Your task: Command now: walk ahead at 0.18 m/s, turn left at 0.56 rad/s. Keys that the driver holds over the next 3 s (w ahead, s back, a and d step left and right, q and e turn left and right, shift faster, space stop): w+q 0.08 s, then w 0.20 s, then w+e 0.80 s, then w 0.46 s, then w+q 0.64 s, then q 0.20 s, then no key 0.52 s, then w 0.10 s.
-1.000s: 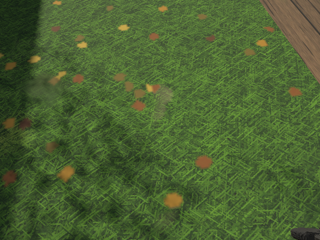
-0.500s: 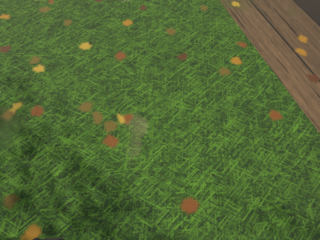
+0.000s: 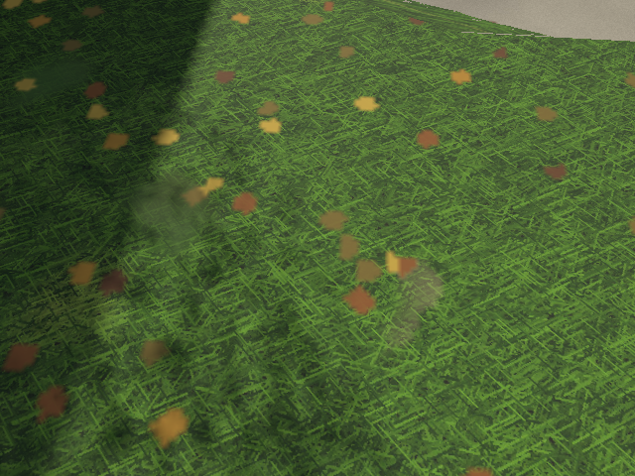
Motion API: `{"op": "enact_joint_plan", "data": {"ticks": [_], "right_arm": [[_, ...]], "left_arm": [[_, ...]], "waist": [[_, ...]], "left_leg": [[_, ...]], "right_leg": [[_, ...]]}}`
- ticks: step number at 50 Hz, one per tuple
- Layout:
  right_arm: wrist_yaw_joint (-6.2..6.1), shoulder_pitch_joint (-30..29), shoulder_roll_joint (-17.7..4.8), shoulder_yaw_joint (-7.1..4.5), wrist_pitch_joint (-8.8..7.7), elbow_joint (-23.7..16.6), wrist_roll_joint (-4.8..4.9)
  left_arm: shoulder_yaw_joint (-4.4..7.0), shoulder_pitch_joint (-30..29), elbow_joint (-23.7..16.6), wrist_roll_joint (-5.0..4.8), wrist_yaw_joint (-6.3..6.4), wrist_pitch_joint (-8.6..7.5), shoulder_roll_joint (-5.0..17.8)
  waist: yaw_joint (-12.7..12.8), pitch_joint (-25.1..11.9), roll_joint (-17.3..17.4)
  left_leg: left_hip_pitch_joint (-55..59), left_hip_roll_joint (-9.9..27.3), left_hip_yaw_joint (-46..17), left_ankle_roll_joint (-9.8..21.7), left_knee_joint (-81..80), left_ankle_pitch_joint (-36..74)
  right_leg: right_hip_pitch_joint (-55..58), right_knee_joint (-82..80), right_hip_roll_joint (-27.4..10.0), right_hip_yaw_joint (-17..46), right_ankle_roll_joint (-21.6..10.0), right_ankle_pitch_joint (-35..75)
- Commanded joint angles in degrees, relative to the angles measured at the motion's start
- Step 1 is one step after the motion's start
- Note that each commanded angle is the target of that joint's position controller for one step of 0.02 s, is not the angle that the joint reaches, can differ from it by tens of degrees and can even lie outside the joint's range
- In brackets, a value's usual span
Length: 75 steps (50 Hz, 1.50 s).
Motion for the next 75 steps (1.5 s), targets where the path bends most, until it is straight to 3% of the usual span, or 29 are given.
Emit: {"op": "enact_joint_plan", "data": {"ticks": [1,2,3,4,5,6,8,15,23,26,28,29,30,31,32,34,37,41,46,51,52,53,54,55,56,58,66,72,75], "right_arm": [[0.84,3.8,-5.3,-1.84,-0.74,-2.8,-0.03],[0.65,8.1,-6.0,-2.43,-1.00,-0.8,0.09],[0.12,14.1,-8.1,-3.36,-1.38,1.2,0.56],[-0.40,16.4,-16.0,-4.70,-2.22,0.0,0.20],[0.29,15.4,-14.1,-3.86,-4.30,-1.5,-1.65],[0.25,12.0,-10.7,-2.68,-5.67,-1.6,-2.03],[-0.36,8.4,-6.7,-1.21,-6.56,-1.7,-0.89],[-1.57,11.9,-7.2,-1.00,-7.44,0.4,-1.14],[-1.33,16.0,-8.0,-1.40,-7.30,4.4,-0.80],[-1.92,14.8,-9.5,-1.85,-6.89,4.3,-0.92],[-2.62,13.5,-10.0,-1.73,-6.16,3.6,-1.19],[-3.01,14.3,-8.2,-0.80,-6.55,2.0,-2.58],[-1.74,21.1,-0.5,1.51,-7.98,0.8,-2.80],[-0.94,13.9,-6.3,0.57,-9.86,0.5,-0.91],[-0.32,7.8,-8.0,0.10,-11.11,-1.9,1.06],[-0.69,4.5,-7.2,0.14,-12.14,-2.5,-0.96],[-0.75,7.7,-5.9,0.04,-10.53,-2.6,-1.98],[-1.09,0.9,-3.0,1.15,-9.68,-4.9,-2.58],[-0.22,-8.1,-3.2,1.13,-10.69,-6.9,-1.03],[-0.19,0.4,-7.5,-1.40,-11.55,-5.4,-0.78],[-0.67,7.9,-10.2,-2.28,-11.75,-5.0,-1.86],[-0.72,13.4,-15.1,-3.51,-10.96,-3.4,-2.90],[-0.19,14.4,-11.6,-2.97,-10.53,-2.9,-1.71],[-0.24,12.0,-7.5,-1.88,-10.36,-3.4,-1.53],[-0.21,9.5,-6.0,-1.29,-10.05,-3.2,-1.90],[-0.09,6.8,-3.9,-0.44,-9.93,-2.2,-2.39],[-0.02,7.7,-7.4,-1.47,-10.06,2.0,-0.64],[-0.14,12.6,-9.5,-1.86,-8.59,5.7,0.47],[-0.59,11.5,-10.4,-1.98,-7.61,6.6,0.82]], "left_arm": [[2.98,-2.4,-3.0,-1.50,-0.44,-1.09,10.8],[2.48,-1.6,-2.3,-1.42,-0.57,-1.23,8.8],[1.50,-1.8,-2.3,-0.56,-0.99,-1.42,5.2],[0.33,-4.3,-6.2,1.35,-1.44,-1.89,1.5],[1.24,-9.3,-7.7,-0.29,-1.46,-3.43,5.4],[2.07,-9.3,-7.5,-1.94,-1.83,-4.29,8.3],[2.49,-5.8,-4.4,-0.23,-1.78,-5.03,8.8],[0.95,-7.5,-3.0,-0.37,-2.95,-5.52,4.1],[-0.82,-14.7,-5.8,-1.51,-5.82,-5.99,3.1],[0.06,-10.4,-5.5,-1.15,-6.06,-5.97,5.4],[2.39,3.7,-2.2,-1.15,-5.08,-5.47,9.6],[3.40,13.1,-0.9,-1.15,-4.17,-4.86,13.4],[3.67,14.5,-0.3,-1.50,-4.54,-5.28,16.2],[2.43,15.1,-0.2,-1.74,-4.20,-5.11,10.5],[2.07,11.8,-0.7,-1.20,-3.71,-5.01,9.8],[1.53,5.9,-2.2,-0.51,-3.31,-4.94,8.5],[1.18,3.1,-3.6,-0.30,-2.59,-4.94,7.4],[1.79,4.6,-2.7,-0.84,-1.50,-4.88,9.5],[2.14,10.4,-0.6,-1.81,-0.81,-3.59,10.2],[1.66,9.9,-1.1,-1.18,-0.83,-2.75,7.9],[0.30,10.2,-2.0,-0.43,-1.21,-2.97,4.2],[-1.05,17.7,-3.6,-1.52,-1.23,-3.60,0.0],[-0.52,18.1,-3.2,-2.46,-1.10,-3.72,4.8],[0.55,13.0,-3.1,-2.33,-1.00,-3.47,8.6],[0.62,9.2,-3.7,-1.55,-0.88,-3.25,8.6],[0.66,6.3,-4.8,-0.97,-1.32,-3.32,6.8],[-1.51,-1.6,-6.1,-0.34,-2.81,-3.80,1.7],[-1.36,-10.0,-8.4,-1.09,-3.90,-4.63,3.2],[0.01,-4.2,-7.0,-0.58,-3.86,-4.84,5.7]], "waist": [[-2.5,-6.8,-9.4],[-3.8,-7.0,-7.4],[-5.6,-6.8,0.5],[-5.0,-4.7,17.3],[-8.2,-4.0,12.4],[-5.9,-0.1,10.3],[-3.5,0.9,8.0],[-4.2,-0.2,5.8],[-6.9,5.1,4.2],[-3.7,-0.3,6.1],[4.0,-10.0,5.4],[7.1,-17.1,-1.1],[1.4,-24.3,-16.1],[5.9,-22.9,-9.5],[5.8,-14.0,-7.3],[1.7,-5.9,1.0],[-2.4,-4.1,-2.7],[-0.8,-0.8,-3.0],[3.1,-2.1,-4.4],[-2.9,-6.0,-6.7],[-6.3,-13.3,-2.3],[-4.0,-21.5,14.8],[-4.6,-20.6,16.3],[-6.1,-13.0,9.2],[-5.7,-8.4,4.9],[-3.5,-3.1,5.3],[-3.5,-1.1,3.8],[-5.4,0.7,4.4],[-0.4,-2.8,4.4]], "left_leg": [[10.4,-2.0,4.3,4.2,-10.9,4.0],[17.2,-3.6,4.6,5.9,-13.4,2.9],[25.2,0.8,-3.7,9.0,-18.6,-0.9],[30.1,16.7,-32.8,18.6,-24.7,-7.8],[25.8,19.7,-42.4,23.9,-32.7,-16.5],[23.8,18.4,-37.9,21.6,-34.2,-18.4],[22.6,13.7,-27.6,17.1,-33.0,-8.2],[22.8,8.1,-11.6,13.6,-34.3,16.6],[27.1,12.1,-5.3,13.4,-34.5,22.7],[30.7,12.0,-1.7,11.4,-25.6,51.6],[25.6,9.0,2.6,8.4,-6.0,65.6],[11.0,6.8,3.4,6.2,11.7,47.0],[-12.0,-5.9,-1.3,2.4,31.5,-8.3],[-18.2,-4.2,-8.9,3.1,36.7,-9.8],[-21.6,-1.5,-8.3,4.1,35.6,-4.9],[-17.5,2.2,-7.0,4.0,26.7,1.2],[-12.0,3.8,-6.3,1.7,20.6,2.6],[-9.7,2.6,-3.8,-1.3,4.9,14.3],[-2.5,-1.7,-4.5,-1.6,-11.2,26.3],[10.2,-1.2,-5.1,3.5,-17.6,17.0],[23.2,6.8,-12.0,7.2,-16.8,13.4],[42.6,20.2,-36.5,16.2,-20.6,2.4],[42.4,23.0,-48.2,17.5,-24.9,-11.0],[36.0,19.8,-40.2,15.1,-26.2,-12.0],[29.5,16.9,-31.7,13.5,-26.4,-4.6],[20.0,12.5,-21.7,13.1,-28.8,7.3],[16.3,10.6,-8.4,15.2,-34.8,20.3],[20.3,12.4,-6.0,13.2,-33.0,21.8],[22.0,11.7,-3.4,10.8,-24.1,36.4]], "right_leg": [[-0.2,-7.3,-12.5,8.7,-9.8,-9.8],[-4.7,-2.9,-10.5,6.2,-7.7,-14.4],[-13.1,10.3,-6.9,0.7,-3.7,-18.3],[-32.5,31.9,2.3,-2.3,1.5,-26.8],[-37.8,37.6,3.1,8.7,0.3,-24.3],[-38.5,37.5,0.5,10.2,-1.2,-17.1],[-35.5,33.5,-1.6,9.6,-1.0,-6.3],[-27.1,16.7,0.3,7.0,1.8,13.4],[-25.9,5.8,1.3,4.5,-2.6,13.1],[-16.9,5.2,5.5,1.8,-5.9,7.3],[4.1,3.9,8.9,0.7,-9.2,9.0],[22.9,5.3,-1.1,15.4,-13.0,8.6],[40.4,-1.2,-15.2,48.3,-24.2,-5.8],[39.7,-7.4,-14.1,51.1,-22.0,-11.8],[32.3,-9.0,-12.6,42.8,-19.6,-8.8],[16.3,-11.0,-8.3,33.3,-17.9,3.2],[5.7,-14.5,-5.6,28.1,-18.9,10.0],[-3.4,-15.3,-1.5,21.1,-16.6,11.9],[-1.4,-10.7,-1.0,23.2,-12.9,6.1],[3.9,3.0,-1.1,28.5,-8.6,7.4],[-0.9,17.1,2.3,24.7,-6.6,3.0],[-19.8,36.9,10.7,16.1,-2.5,-18.2],[-28.9,46.8,6.6,16.3,-1.7,-21.3],[-30.7,49.6,4.5,16.5,-1.3,-15.7],[-29.5,48.9,2.8,14.6,-1.0,-11.4],[-26.0,43.6,0.4,14.2,-0.9,-7.1],[-21.5,18.7,-1.3,9.2,-0.4,6.1],[-16.7,7.0,0.8,7.0,-2.1,9.3],[-5.4,2.2,3.5,4.5,-5.0,7.2]]}}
